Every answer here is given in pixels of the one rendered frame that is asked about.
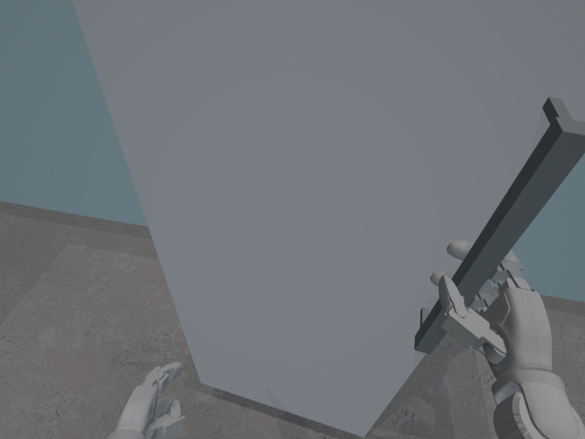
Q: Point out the robot right hand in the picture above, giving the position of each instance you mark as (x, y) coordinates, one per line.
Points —
(522, 337)

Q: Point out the handle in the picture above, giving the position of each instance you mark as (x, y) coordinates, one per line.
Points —
(558, 151)

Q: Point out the robot left hand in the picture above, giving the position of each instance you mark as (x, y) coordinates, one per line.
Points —
(154, 419)

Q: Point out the fridge door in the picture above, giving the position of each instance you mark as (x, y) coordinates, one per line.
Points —
(303, 165)

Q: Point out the right robot forearm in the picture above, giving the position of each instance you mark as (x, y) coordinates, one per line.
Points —
(532, 404)

